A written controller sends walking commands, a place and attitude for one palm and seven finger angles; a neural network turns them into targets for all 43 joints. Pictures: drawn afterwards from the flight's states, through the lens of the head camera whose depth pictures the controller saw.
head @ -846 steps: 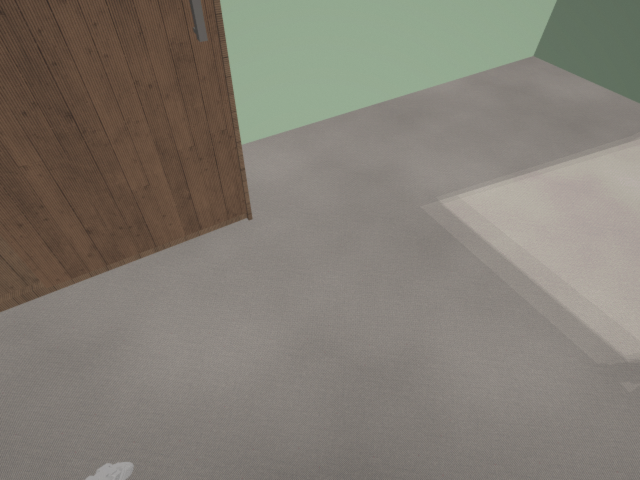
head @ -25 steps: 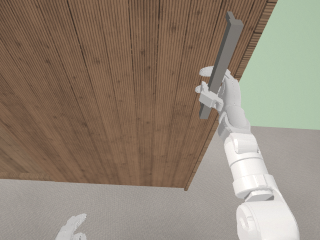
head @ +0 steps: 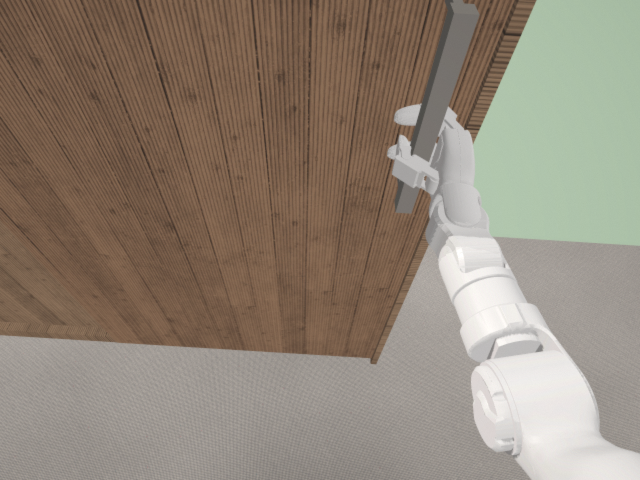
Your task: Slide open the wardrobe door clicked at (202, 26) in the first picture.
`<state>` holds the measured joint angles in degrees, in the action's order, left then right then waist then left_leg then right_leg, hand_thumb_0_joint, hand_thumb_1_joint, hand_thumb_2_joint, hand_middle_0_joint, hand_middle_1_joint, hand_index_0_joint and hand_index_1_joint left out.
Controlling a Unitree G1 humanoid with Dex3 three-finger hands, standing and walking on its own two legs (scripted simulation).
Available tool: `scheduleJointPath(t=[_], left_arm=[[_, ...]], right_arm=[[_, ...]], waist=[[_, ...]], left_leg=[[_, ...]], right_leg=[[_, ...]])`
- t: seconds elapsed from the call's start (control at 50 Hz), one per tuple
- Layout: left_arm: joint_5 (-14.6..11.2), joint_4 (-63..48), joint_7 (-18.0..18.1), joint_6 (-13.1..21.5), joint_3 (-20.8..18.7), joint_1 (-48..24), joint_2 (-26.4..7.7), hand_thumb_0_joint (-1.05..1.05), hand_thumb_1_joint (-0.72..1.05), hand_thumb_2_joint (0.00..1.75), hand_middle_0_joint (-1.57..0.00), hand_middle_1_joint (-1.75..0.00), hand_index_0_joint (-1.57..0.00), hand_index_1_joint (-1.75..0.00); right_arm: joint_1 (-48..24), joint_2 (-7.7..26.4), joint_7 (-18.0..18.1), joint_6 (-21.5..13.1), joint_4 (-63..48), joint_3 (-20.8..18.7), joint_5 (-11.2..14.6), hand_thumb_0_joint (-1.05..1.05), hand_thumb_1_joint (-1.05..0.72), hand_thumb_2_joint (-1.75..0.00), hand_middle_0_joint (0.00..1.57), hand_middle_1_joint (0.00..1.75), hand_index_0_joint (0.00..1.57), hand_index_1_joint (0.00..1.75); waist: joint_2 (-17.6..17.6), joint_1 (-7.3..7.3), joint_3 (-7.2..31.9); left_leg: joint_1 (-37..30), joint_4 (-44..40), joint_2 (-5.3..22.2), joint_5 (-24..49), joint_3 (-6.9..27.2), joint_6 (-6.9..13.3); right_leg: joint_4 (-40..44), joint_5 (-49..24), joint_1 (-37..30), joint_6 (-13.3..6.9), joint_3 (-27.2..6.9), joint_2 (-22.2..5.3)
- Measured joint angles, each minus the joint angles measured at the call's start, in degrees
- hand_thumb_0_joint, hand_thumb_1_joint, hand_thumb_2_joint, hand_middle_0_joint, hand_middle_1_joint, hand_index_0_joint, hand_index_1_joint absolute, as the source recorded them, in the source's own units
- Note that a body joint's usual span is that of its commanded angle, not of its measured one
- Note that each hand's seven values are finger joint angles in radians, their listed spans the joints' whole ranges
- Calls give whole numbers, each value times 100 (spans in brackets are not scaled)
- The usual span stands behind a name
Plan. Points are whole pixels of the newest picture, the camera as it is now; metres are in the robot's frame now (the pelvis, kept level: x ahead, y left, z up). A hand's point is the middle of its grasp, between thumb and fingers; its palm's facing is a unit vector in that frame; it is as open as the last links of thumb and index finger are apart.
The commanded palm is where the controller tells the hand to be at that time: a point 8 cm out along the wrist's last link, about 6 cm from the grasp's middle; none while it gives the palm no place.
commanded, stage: tug the door sideways, standing still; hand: right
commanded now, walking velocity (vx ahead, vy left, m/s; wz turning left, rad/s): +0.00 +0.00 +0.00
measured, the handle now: (424, 119) +0.51 -0.07 +0.19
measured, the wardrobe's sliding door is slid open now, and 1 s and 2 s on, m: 0.00 0.00 0.19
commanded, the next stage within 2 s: step sideways, sliding the door along in 0.16 s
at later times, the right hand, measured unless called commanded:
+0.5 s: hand (403, 162) +0.47 -0.05 +0.15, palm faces -0.07 +0.99 -0.10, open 5.6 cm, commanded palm +0.45 -0.07 +0.16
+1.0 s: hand (399, 158) +0.47 -0.04 +0.15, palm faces +0.12 +0.99 -0.07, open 5.7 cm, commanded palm +0.45 -0.02 +0.16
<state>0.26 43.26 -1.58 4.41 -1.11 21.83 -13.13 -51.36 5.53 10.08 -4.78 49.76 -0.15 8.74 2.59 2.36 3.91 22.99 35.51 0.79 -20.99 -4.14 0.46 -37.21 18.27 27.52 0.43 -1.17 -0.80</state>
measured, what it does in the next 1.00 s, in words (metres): steps to the left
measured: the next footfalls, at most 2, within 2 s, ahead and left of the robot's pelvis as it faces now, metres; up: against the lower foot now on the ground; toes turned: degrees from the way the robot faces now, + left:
left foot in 1.10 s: +0.22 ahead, +0.32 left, +0.00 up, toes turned +0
right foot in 1.28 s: +0.09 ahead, +0.07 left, -0.01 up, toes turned -14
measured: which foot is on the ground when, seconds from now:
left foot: down 0.00-0.78, up 0.80-1.00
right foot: down 0.00-1.00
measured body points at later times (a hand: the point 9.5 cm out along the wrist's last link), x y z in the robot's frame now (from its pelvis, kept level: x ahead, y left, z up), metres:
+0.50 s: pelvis -0.01 +0.01 +0.00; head +0.04 +0.03 +0.44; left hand +0.07 +0.25 -0.14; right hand +0.46 -0.10 +0.16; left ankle -0.04 +0.11 -0.71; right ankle +0.00 -0.12 -0.72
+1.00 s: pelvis +0.05 +0.12 +0.00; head +0.15 +0.11 +0.44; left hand +0.26 +0.32 -0.12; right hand +0.46 -0.10 +0.16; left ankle +0.13 +0.29 -0.67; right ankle +0.01 -0.08 -0.72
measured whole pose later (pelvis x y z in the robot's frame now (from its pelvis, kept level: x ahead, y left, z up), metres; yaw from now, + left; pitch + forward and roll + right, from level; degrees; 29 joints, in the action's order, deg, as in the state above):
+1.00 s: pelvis +0.05 +0.12 +0.00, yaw -3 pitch -2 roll +2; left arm -2.0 35.8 1.0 4.1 -2.2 5.5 -11.7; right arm -43.0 11.9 3.7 -6.5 23.1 1.1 8.1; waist 2.8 -8.3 -16.5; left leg 30.9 55.4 3.3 -21.1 0.1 -0.4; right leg -34.1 20.3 11.1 7.4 0.6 -12.3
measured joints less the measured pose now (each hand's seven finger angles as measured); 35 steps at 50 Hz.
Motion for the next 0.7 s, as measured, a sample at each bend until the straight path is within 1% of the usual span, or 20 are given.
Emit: scheduleJointPath(t=[0.12, 0.28, 0.32, 0.36, 0.4, 0.44, 0.5, 0.54, 0.58, 0.6, 0.62, 0.64, 0.68, 0.7], left_arm=[[10, 50, -14, 158, -4, 32, -13, 1, 91, 90, -20, -30, -20, -30], [17, 33, -39, 295, 9, -38, 17, 1, 91, 90, -20, -30, -20, -30], [-46, 1, 96, 213, 84, -165, 2, 1, 91, 90, -20, -30, -20, -30], [-113, -58, 279, 103, 106, -302, 4, 1, 91, 90, -20, -30, -20, -30], [-164, -158, 440, 22, 110, -405, 18, 1, 91, 90, -20, -30, -20, -30], [-175, -238, 558, -32, 107, -510, 41, 1, 91, 90, -20, -30, -20, -30], [-166, -287, 639, -119, 130, -616, 102, 1, 91, 90, -20, -30, -20, -30], [-173, -295, 652, -174, 169, -634, 126, 1, 91, 90, -20, -30, -20, -30], [-205, -282, 649, -202, 213, -628, 129, 1, 91, 90, -20, -30, -20, -30], [-227, -231, 655, -210, 216, -657, 103, 1, 91, 90, -20, -30, -20, -30], [-249, -169, 667, -225, 206, -676, 86, 1, 91, 90, -20, -30, -20, -30], [-261, -99, 681, -236, 192, -699, 74, 1, 91, 90, -20, -30, -20, -30], [-253, -6, 713, -212, 151, -758, 37, 1, 91, 90, -20, -30, -20, -30], [-238, 3, 724, -182, 129, -791, 16, 1, 91, 90, -20, -30, -20, -30]], right_arm=[[-136, 4, 48, -127, 206, 14, 5, 2, -72, -85, 45, 140, 45, 140], [-249, -25, 109, -223, 326, 56, -19, 2, -72, -85, 45, 140, 45, 140], [-201, 82, -113, -310, 311, -92, -208, 2, -71, -84, 45, 140, 45, 140], [-133, 241, -276, -378, 300, -129, -221, 1, -70, -83, 45, 140, 44, 140], [-83, 387, -398, -382, 259, -142, -175, 1, -69, -81, 45, 140, 43, 140], [-37, 525, -484, -359, 190, -158, -86, 1, -69, -81, 45, 140, 43, 140], [8, 667, -556, -258, 68, -186, 31, 0, -69, -81, 45, 140, 42, 140], [5, 711, -573, -185, 2, -192, 71, 0, -68, -82, 45, 140, 42, 140], [-13, 729, -560, -115, -72, -196, 81, -1, -67, -83, 45, 140, 43, 140], [2, 704, -524, -85, -127, -219, 69, -1, -66, -84, 45, 140, 43, 140], [14, 658, -503, -66, -163, -213, 33, -1, -66, -84, 45, 140, 43, 140], [15, 596, -494, -46, -197, -208, 3, -1, -67, -84, 45, 140, 43, 140], [17, 467, -463, -18, -348, -121, -24, 0, -67, -85, 45, 140, 44, 140], [35, 417, -442, -8, -484, -48, -41, 0, -66, -85, 45, 140, 44, 140]], waist=[[-8, 26, 7], [-26, 23, 13], [-21, 48, -106], [-3, 71, -245], [-2, 65, -380], [15, 40, -529], [69, -16, -748], [117, -86, -869], [146, -166, -961], [238, -146, -1023], [282, -124, -1058], [262, -144, -1087], [143, -270, -1202], [67, -337, -1280]], left_leg=[[98, 48, 13, 21, 34, -29], [192, 104, 24, 21, 42, -50], [94, 69, 7, 39, 103, -64], [-49, 9, -21, 75, 187, -75], [-119, 108, -35, 53, 264, -67], [-68, 501, -76, -22, 302, -36], [-49, 1030, -219, -491, 312, 40], [-196, 842, -284, -435, 263, 96], [-447, 410, -312, 8, 188, 179], [-533, 410, -373, -18, 68, 251], [-615, 401, -391, -108, -51, 321], [-692, 367, -371, -184, -130, 380], [-863, 200, -288, -214, -197, 451], [-946, 92, -232, -179, -215, 450]], right_leg=[[-57, -5, 93, -30, 33, 10], [-130, 5, 195, -48, 37, 20], [-87, 5, 64, -65, 96, -1], [-12, -1, -124, -81, 181, -34], [-18, 33, -281, -81, 275, -60], [-107, 115, -408, -66, 348, -114], [-207, 215, -592, -6, 338, -218], [-296, 278, -672, 77, 262, -295], [-484, 394, -695, 174, 156, -353], [-618, 439, -679, 145, 63, -416], [-857, 460, -617, 75, 3, -424], [-1257, 648, -521, 25, -24, -362], [-1981, 992, -365, -18, 36, -186], [-2000, 1049, -366, -36, 122, -118]])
